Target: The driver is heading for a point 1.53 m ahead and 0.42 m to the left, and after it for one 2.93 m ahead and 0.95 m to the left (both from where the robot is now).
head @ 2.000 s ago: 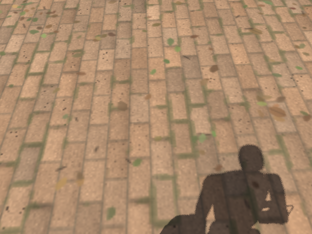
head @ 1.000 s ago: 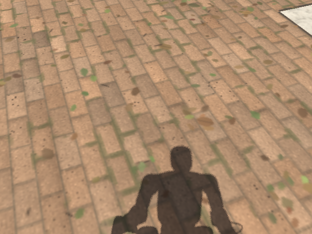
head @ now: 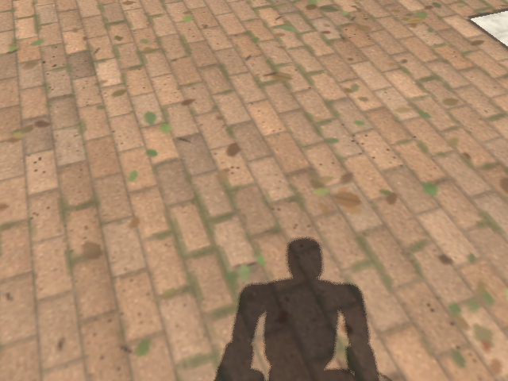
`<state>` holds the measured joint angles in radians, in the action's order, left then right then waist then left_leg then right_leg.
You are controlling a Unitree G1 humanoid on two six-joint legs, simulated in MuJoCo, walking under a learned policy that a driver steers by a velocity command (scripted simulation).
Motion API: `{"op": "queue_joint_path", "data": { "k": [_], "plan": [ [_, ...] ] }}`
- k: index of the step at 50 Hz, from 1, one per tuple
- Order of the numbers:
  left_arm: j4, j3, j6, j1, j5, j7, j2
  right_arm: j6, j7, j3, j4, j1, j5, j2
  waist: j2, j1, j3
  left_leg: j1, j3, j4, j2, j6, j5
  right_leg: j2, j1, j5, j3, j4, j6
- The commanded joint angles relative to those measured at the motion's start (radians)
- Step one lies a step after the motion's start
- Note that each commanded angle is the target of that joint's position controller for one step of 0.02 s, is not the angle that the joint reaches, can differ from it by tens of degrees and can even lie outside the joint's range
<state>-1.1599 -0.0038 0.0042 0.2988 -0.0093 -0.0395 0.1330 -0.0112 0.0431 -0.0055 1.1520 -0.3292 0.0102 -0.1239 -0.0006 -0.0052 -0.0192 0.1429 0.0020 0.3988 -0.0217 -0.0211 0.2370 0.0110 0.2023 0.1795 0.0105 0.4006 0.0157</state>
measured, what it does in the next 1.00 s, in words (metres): walks ahead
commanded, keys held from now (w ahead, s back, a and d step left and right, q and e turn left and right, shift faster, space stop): no key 0.48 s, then w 0.52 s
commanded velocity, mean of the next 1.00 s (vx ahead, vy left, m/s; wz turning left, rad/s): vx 0.15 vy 0.00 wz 0.00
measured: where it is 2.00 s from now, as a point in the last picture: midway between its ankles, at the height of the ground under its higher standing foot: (273, 312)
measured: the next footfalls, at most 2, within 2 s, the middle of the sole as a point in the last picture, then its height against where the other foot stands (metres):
left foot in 1.22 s outside the picture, level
right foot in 1.76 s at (308, 296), level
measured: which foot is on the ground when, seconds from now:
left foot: down 0.00-0.78, up 0.80-1.00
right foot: down 0.00-1.00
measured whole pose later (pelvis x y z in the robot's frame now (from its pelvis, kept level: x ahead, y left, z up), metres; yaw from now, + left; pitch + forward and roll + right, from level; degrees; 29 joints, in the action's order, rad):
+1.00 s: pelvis +0.16 -0.04 +0.00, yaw +0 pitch +1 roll +1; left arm -1.12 0.02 0.09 0.51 -0.02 -0.01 0.13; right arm -0.05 -0.03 0.06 1.02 -0.21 0.03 -0.19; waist 0.02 -0.03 0.00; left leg 0.56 0.05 1.02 0.05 -0.07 0.21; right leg 0.06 -0.01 0.28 0.07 0.25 0.08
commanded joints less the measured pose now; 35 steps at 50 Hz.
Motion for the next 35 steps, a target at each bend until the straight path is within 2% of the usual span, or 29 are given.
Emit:
{"op": "queue_joint_path", "data": {
  "k": [1, 24, 25, 28, 30, 31, 32, 33, 35],
  "plan": [
    [0.004, 0.009, 0.003, 0.07, 0.0, -0.003, 0.07, -0.003, 0.003, 0.009, -0.003, -0.081, 0.0, -0.067, 0.002, 0.0, -0.063, 0.074, -0.094, -0.088, 0.098, -0.028, -0.057, -0.092, -0.01, -0.038, -0.097, -0.07, 0.022],
    [-0.008, 0.01, 0.005, 0.088, 0.001, -0.006, 0.055, -0.006, 0.005, 0.008, 0.002, -0.098, 0.0, -0.056, 0.003, 0.0, -0.069, 0.055, -0.091, -0.081, 0.1, -0.028, -0.097, -0.093, -0.025, -0.08, -0.091, -0.059, 0.022],
    [-0.01, 0.009, 0.004, 0.095, 0.0, -0.005, 0.051, -0.006, 0.005, 0.007, 0.005, -0.107, 0.001, -0.053, 0.004, 0.002, -0.048, 0.048, -0.089, -0.092, 0.093, -0.031, -0.023, -0.084, -0.033, -0.01, -0.087, -0.064, 0.023],
    [0.011, 0.024, -0.005, 0.086, -0.007, 0.001, 0.073, 0.007, 0.001, 0.029, -0.009, -0.115, 0.005, -0.099, 0.043, 0.01, -0.097, 0.103, -0.12, -0.093, 0.072, -0.076, 0.385, -0.02, 0.056, 0.348, -0.049, 0.014, 0.052],
    [0.047, 0.023, -0.003, 0.046, -0.016, 0.011, 0.053, 0.01, -0.002, 0.04, -0.013, -0.164, 0.004, -0.114, 0.084, 0.04, -0.177, 0.103, -0.236, -0.151, 0.137, -0.128, 0.572, 0.008, 0.201, 0.422, -0.027, 0.111, 0.058],
    [0.069, 0.018, 0.005, 0.018, -0.021, 0.018, 0.026, 0.008, -0.002, 0.049, -0.004, -0.206, 0.004, -0.132, 0.138, 0.057, -0.188, 0.062, -0.336, -0.211, 0.207, -0.164, 0.619, 0.027, 0.261, 0.344, 0.022, 0.209, 0.051],
    [0.09, 0.016, 0.016, -0.007, -0.032, 0.024, 0.017, 0.005, -0.002, 0.059, -0.001, -0.216, 0.006, -0.15, 0.167, 0.063, -0.201, 0.047, -0.417, -0.253, 0.279, -0.202, 0.613, 0.009, 0.294, 0.255, 0.056, 0.286, 0.048],
    [0.11, 0.021, 0.028, -0.031, -0.032, 0.029, 0.034, 0.0, -0.004, 0.063, -0.006, -0.209, 0.009, -0.153, 0.151, 0.062, -0.203, 0.057, -0.446, -0.274, 0.31, -0.222, 0.568, -0.017, 0.306, 0.232, 0.046, 0.329, 0.05],
    [0.133, 0.03, 0.05, -0.021, -0.023, 0.042, 0.051, -0.014, -0.009, 0.071, -0.024, -0.168, 0.014, -0.163, 0.127, 0.032, -0.184, 0.059, -0.407, -0.255, 0.304, -0.219, 0.47, -0.035, 0.277, 0.261, 0.035, 0.304, 0.059]
  ]
}}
